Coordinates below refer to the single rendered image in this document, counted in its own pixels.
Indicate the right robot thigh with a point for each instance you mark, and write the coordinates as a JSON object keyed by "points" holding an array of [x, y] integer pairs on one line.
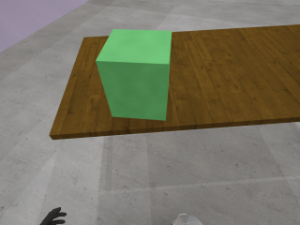
{"points": [[186, 220]]}

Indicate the carton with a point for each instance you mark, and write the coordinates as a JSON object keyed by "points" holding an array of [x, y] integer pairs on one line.
{"points": [[134, 68]]}

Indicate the left robot hand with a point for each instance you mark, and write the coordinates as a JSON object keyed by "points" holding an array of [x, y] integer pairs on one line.
{"points": [[55, 213]]}

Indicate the table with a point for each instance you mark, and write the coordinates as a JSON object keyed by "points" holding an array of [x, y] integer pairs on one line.
{"points": [[218, 78]]}

